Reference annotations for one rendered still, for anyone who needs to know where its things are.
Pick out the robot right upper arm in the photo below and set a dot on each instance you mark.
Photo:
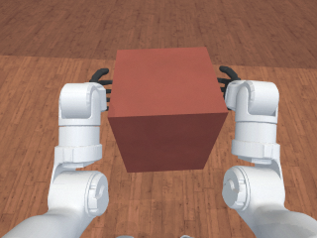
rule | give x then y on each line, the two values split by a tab
257	194

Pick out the left robot hand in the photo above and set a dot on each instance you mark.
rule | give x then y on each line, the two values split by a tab
95	78

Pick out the right robot hand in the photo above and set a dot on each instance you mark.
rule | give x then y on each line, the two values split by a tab
226	81

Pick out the robot left forearm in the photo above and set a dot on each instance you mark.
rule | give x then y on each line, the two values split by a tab
79	117

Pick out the robot left upper arm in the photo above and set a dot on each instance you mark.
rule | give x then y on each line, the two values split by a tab
76	197

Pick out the carton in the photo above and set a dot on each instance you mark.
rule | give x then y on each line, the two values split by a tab
166	108

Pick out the robot right forearm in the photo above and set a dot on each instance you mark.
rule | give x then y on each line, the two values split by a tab
256	111

